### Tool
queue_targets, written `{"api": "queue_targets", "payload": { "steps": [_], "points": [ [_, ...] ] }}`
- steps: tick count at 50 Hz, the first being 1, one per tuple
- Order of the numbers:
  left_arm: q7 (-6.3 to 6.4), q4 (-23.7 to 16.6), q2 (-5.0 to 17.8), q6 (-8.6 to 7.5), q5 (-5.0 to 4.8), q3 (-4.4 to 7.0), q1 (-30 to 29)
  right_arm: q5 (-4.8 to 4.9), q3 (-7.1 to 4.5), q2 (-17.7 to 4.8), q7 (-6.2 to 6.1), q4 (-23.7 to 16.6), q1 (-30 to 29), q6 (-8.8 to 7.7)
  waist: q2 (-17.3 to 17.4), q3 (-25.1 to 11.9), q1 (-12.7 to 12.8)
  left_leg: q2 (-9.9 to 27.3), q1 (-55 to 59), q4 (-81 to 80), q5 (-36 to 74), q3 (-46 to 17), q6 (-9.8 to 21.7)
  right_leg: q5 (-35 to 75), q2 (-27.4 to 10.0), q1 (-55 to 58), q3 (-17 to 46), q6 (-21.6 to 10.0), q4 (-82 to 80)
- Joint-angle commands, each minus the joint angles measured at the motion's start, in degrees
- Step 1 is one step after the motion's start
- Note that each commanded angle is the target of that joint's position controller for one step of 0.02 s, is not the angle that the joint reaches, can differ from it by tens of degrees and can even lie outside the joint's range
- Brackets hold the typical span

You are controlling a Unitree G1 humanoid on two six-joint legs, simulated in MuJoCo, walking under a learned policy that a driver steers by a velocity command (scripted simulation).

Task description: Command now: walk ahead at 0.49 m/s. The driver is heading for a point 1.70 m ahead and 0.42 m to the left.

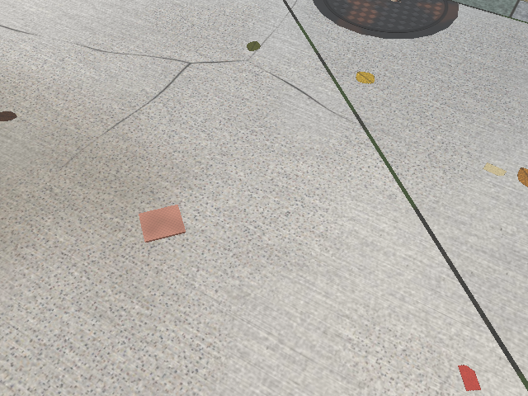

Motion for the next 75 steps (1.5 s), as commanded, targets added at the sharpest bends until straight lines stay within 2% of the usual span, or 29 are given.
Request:
{"api": "queue_targets", "payload": {
  "steps": [1, 4, 6, 7, 8, 9, 11, 13, 18, 28, 33, 34, 35, 36, 37, 39, 40, 42, 45, 54, 58, 59, 60, 61, 62, 63, 65, 67, 75],
  "points": [
    [0.16, -5.5, 3.1, -0.94, -0.29, 0.39, -7.9, -0.05, -1.99, -9.1, -0.62, -1.2, 1.6, -0.68, 6.4, 4.6, 0.0, 16.2, -3.0, -2.5, 24.3, -6.3, 6.7, 1.4, 1.8, 2.5, -1.7, -1.2, -6.0],
    [0.76, -4.9, 4.2, -1.33, -0.13, 0.94, -5.4, -0.39, -2.15, -10.1, -1.13, 0.0, 0.7, -0.26, 6.8, 3.1, 2.0, 17.5, 1.6, 3.9, 39.2, -5.5, 5.3, -4.2, 4.5, 8.3, -2.7, -3.9, -9.7],
    [1.73, -0.4, 6.2, -2.11, 0.27, 2.14, 7.9, -0.69, -2.32, -11.2, -1.32, 0.5, -0.3, 0.41, 6.1, -4.6, 7.8, 15.1, 0.7, 21.0, 49.7, -2.9, 3.4, -6.3, 8.2, 24.6, -4.1, -6.5, -14.1],
    [2.46, 2.1, 9.3, -2.69, 1.43, 3.22, 17.9, -0.41, -1.87, -10.1, -1.38, -0.3, -0.1, 0.48, 3.5, -11.3, 11.3, 13.0, -9.1, 35.7, 36.5, -1.6, 2.5, -9.6, 1.1, 39.8, 3.1, -9.0, -14.1],
    [3.0, 2.5, 15.9, -2.67, 2.53, 4.94, 22.6, 1.64, -0.42, -3.5, -0.73, -2.3, 6.0, 0.42, -9.9, -19.7, 9.0, 3.4, -29.9, 58.6, 2.6, 1.3, -0.4, -18.0, -16.9, 56.8, 31.7, -16.1, -17.5],
    [2.55, 2.5, 13.7, -2.08, -0.06, 4.65, 20.4, 0.25, -1.62, -8.1, -1.0, -1.2, 4.7, 0.54, -6.9, -20.0, 8.9, 1.0, -36.8, 65.7, -14.9, -6.2, 0.3, -17.5, -18.4, 54.9, 44.5, -17.2, -25.3],
    [2.28, 2.0, 7.5, -2.3, -0.95, 3.14, 10.8, -0.1, -1.61, -8.1, -0.61, -3.2, -3.8, 0.12, 0.4, -5.0, 5.4, 6.9, -39.1, 63.2, -5.3, -7.0, 0.8, -12.8, -13.5, 39.0, 26.3, -14.1, -27.5],
    [2.47, 2.9, 4.4, -3.15, -0.99, 2.21, 8.5, -0.9, -1.4, -6.6, -0.12, -2.2, -3.1, 1.34, -0.4, -1.2, 2.1, 9.4, -33.8, 57.4, -2.7, -6.9, 0.1, -6.9, -8.9, 29.7, 15.7, -10.0, -30.8],
    [2.44, 5.8, 5.5, -5.26, -1.03, 2.55, 12.4, -1.17, -1.43, -5.3, 1.13, -2.8, -7.7, 3.63, -0.1, 2.0, 1.5, 10.1, -38.0, 53.0, 4.8, -6.8, -1.4, -0.2, -7.4, 28.0, 5.3, -9.0, -35.9],
    [3.95, 10.3, 5.5, -4.6, -0.99, 2.0, 19.9, -1.31, -0.05, -3.3, 2.22, -8.9, -25.9, 2.96, 0.1, 5.0, 6.0, 8.2, -40.9, 27.9, 14.5, 2.2, 0.2, 18.0, -7.7, 40.9, -6.8, -6.3, -32.5],
    [4.91, 10.6, 9.0, -2.84, -0.32, 2.75, 18.0, -1.71, -1.62, -6.1, 1.55, -6.9, -15.9, 2.94, -2.6, -2.3, 0.3, 0.3, -26.1, 23.9, 1.0, 6.3, 6.3, 49.2, -9.2, 46.1, -10.7, -5.3, -10.2],
    [4.84, 10.2, 9.6, -2.37, -0.53, 2.89, 17.4, -2.14, -2.66, -7.8, 1.2, -4.4, -7.9, 2.49, -1.3, -6.6, -3.4, -0.8, -15.3, 19.5, 2.1, 4.9, 8.2, 43.3, -8.5, 41.4, -11.6, -4.5, 1.9],
    [4.56, 8.3, 8.4, -2.54, -0.73, 2.53, 16.8, -2.79, -4.47, -12.6, 0.32, -2.6, 0.6, 2.43, 3.8, -12.4, -7.0, 8.5, -0.8, 17.3, -2.9, -8.0, 11.8, 24.2, -6.7, 28.9, -11.8, -3.0, 19.3],
    [3.26, 4.2, 3.6, -3.19, -1.77, 1.97, 17.1, -1.49, -6.07, -18.0, -0.13, -4.0, -2.6, 3.18, 19.3, -16.3, -2.6, 24.3, 14.9, 10.5, -0.6, -41.8, 21.4, -27.1, 8.0, 2.5, -8.4, 0.7, 41.7],
    [2.98, 2.8, 7.7, -3.93, -1.05, 2.56, 11.3, -0.08, -6.01, -17.3, -0.18, -3.9, -1.9, 3.79, 8.2, -15.6, -4.7, 24.4, 15.0, 7.5, 4.5, -43.0, 21.9, -25.3, 6.2, -4.8, 3.6, 0.1, 44.3],
    [2.85, 2.1, 6.2, -5.17, -1.66, 1.97, 8.9, 0.11, -4.69, -11.6, -0.81, -3.2, -6.9, 3.52, 0.7, -3.3, -0.3, 20.9, 0.2, 5.7, 15.4, -29.2, 17.0, -17.3, 0.7, -3.5, 4.2, -0.1, 34.4],
    [2.88, 1.8, 5.9, -4.42, -0.68, 2.07, 8.3, 0.22, -4.2, -10.1, -1.02, -3.2, -8.8, 3.07, -0.1, -1.3, 1.8, 17.8, -5.1, 5.1, 19.0, -25.2, 14.9, -17.1, -0.6, -0.3, 4.6, 0.6, 29.9],
    [2.53, 2.1, 5.1, -2.02, 0.84, 1.89, 10.5, 0.54, -3.63, -9.1, -1.06, -3.6, -10.3, 2.08, 1.6, -1.7, 4.1, 14.3, -10.1, 3.9, 23.4, -20.6, 13.7, -17.0, -0.9, 4.7, 4.1, 2.1, 25.5],
    [2.32, 0.5, 4.3, -0.4, 0.63, 1.71, 7.9, 0.47, -4.16, -11.7, -0.86, -3.2, -8.4, 1.22, 2.8, -0.3, 4.4, 11.9, -13.4, 4.2, 35.6, -17.1, 12.8, -13.6, -0.2, 4.4, 2.0, 4.2, 19.0],
    [3.1, -4.6, 5.4, -0.54, -0.89, 0.81, -4.5, -0.11, -4.29, -12.1, -1.98, -3.0, -2.3, 3.89, 7.8, -2.5, -1.2, 9.2, -5.0, 14.2, 47.7, -18.1, 5.9, -3.8, 5.4, 4.9, 1.9, 3.2, -1.0],
    [3.98, -1.1, 8.0, -2.16, -0.51, 1.54, 6.3, -0.01, -4.27, -12.4, -2.43, -4.3, -6.8, 3.52, 7.9, -4.2, 4.2, 7.9, -6.8, 25.2, 47.1, -19.8, 2.0, 0.4, 7.0, 21.8, 2.5, -1.1, -15.9],
    [4.4, -0.3, 9.8, -3.15, 0.01, 1.93, 11.2, 0.74, -3.84, -11.3, -2.16, -5.3, -7.4, 2.86, 4.2, -7.4, 6.3, 4.9, -11.2, 34.0, 37.5, -18.5, 0.4, 15.7, 1.1, 31.9, 6.9, -3.1, -18.3],
    [4.59, -1.4, 13.7, -3.23, 0.0, 2.32, 13.3, 1.51, -3.05, -7.2, -2.29, -6.6, -1.5, 2.54, -7.7, -14.6, 4.0, -2.7, -20.7, 50.6, -4.4, -12.1, -1.3, 50.2, -15.9, 44.7, 22.3, -9.6, -13.2],
    [4.24, -1.3, 13.7, -1.84, -1.64, 2.87, 13.1, 1.12, -3.47, -8.9, -2.86, -5.4, 4.8, 3.47, -12.9, -21.3, 2.1, -6.4, -26.0, 60.1, -24.8, -9.8, -1.8, 54.0, -22.7, 45.9, 34.9, -17.9, -15.6],
    [3.84, -2.4, 9.3, -1.23, -2.31, 1.95, 9.7, -0.69, -3.73, -11.1, -2.98, -2.9, 3.4, 4.59, -2.8, -15.9, 1.3, -3.3, -27.5, 64.0, -21.1, -12.6, -2.1, 40.4, -19.7, 39.4, 31.8, -17.6, -17.5],
    [3.85, -2.9, 5.8, -0.91, -2.12, 0.92, 6.2, -1.31, -3.69, -11.0, -2.5, -3.2, -1.4, 5.18, 1.0, -9.8, 1.6, -1.9, -28.1, 62.4, -17.7, -12.2, -2.7, 28.7, -15.0, 33.1, 24.8, -15.2, -19.5],
    [4.17, -2.3, 4.4, -0.43, -1.11, 0.12, 3.3, -0.9, -3.13, -9.0, -1.66, -3.9, -4.8, 6.58, -2.1, -4.9, 0.6, 0.5, -25.8, 55.5, -13.6, -11.4, -4.1, 16.7, -8.9, 25.7, 16.4, -11.3, -24.1],
    [3.99, -1.0, 5.4, -0.34, -0.58, 0.32, 3.4, -0.7, -2.55, -7.9, -1.27, -2.9, -3.4, 7.65, -4.2, -5.3, 0.0, -0.3, -21.2, 50.7, -11.9, -8.8, -5.0, 14.5, -5.9, 22.5, 12.0, -10.2, -24.9],
    [3.6, 2.1, 8.3, 1.81, -0.91, 1.31, 4.8, -0.35, -0.72, -6.6, -1.91, -0.4, -7.4, 8.18, -5.6, -3.4, 1.2, 1.8, -11.5, 22.1, -5.8, -3.1, -2.9, -18.3, -5.1, 18.8, 14.1, -8.7, -28.1]
  ]
}}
